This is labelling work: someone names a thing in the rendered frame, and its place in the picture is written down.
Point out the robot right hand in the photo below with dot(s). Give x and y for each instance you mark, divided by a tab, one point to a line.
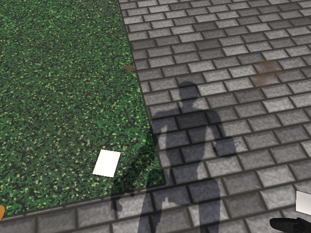
291	225

